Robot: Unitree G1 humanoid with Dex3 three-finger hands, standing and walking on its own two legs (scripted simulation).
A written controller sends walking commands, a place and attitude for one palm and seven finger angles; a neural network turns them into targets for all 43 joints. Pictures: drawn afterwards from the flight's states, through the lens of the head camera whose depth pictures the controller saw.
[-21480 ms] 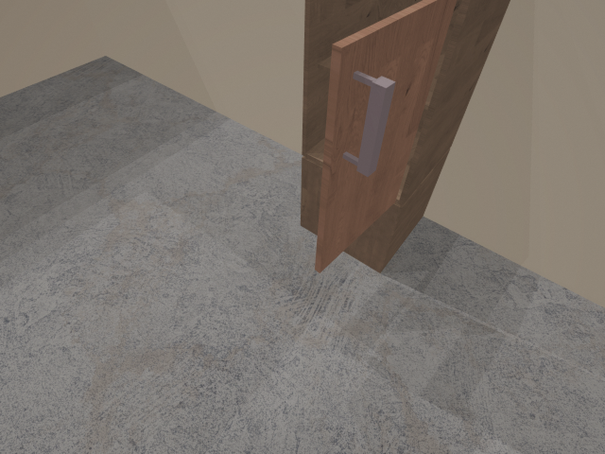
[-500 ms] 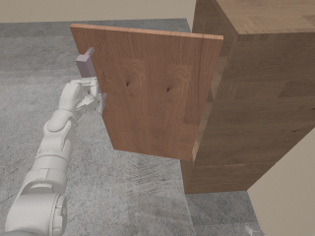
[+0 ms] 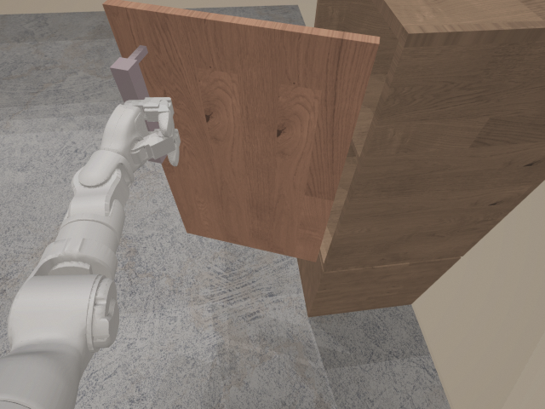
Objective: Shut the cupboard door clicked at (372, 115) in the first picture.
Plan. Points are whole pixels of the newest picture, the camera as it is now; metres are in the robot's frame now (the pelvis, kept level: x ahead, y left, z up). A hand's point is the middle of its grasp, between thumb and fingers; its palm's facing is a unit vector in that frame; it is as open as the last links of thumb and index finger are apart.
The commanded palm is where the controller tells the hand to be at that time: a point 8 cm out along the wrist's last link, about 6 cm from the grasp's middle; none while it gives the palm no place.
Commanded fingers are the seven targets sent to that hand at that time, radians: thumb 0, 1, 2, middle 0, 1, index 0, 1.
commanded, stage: push the door shut along its arc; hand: left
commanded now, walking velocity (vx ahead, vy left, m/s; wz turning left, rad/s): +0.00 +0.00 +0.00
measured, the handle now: (149, 108) +0.55 +0.17 +0.13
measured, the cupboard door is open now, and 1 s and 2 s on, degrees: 69 56 53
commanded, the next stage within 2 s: pull the fist back off the door in 0.86 s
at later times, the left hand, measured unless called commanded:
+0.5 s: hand (211, 111) +0.53 +0.07 +0.14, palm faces -0.37 -0.93 +0.01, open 3.0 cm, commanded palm +0.53 +0.12 +0.13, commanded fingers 0.00 0.90 0.90 -1.30 -1.50 -1.30 -1.50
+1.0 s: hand (223, 99) +0.55 +0.05 +0.14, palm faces -0.41 -0.91 +0.04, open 3.4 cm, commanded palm +0.56 +0.08 +0.13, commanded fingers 0.00 0.90 0.90 -1.30 -1.50 -1.30 -1.50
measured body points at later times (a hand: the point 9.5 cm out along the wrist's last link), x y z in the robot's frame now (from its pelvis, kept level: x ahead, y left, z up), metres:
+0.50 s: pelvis +0.00 +0.00 -0.01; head +0.11 -0.01 +0.43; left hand +0.54 +0.12 +0.14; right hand -0.03 -0.27 -0.12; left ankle -0.01 +0.08 -0.72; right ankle -0.01 -0.10 -0.72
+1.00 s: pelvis +0.01 -0.01 -0.02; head +0.13 +0.00 +0.41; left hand +0.57 +0.10 +0.14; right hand -0.03 -0.29 -0.13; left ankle -0.01 +0.08 -0.72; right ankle -0.01 -0.10 -0.72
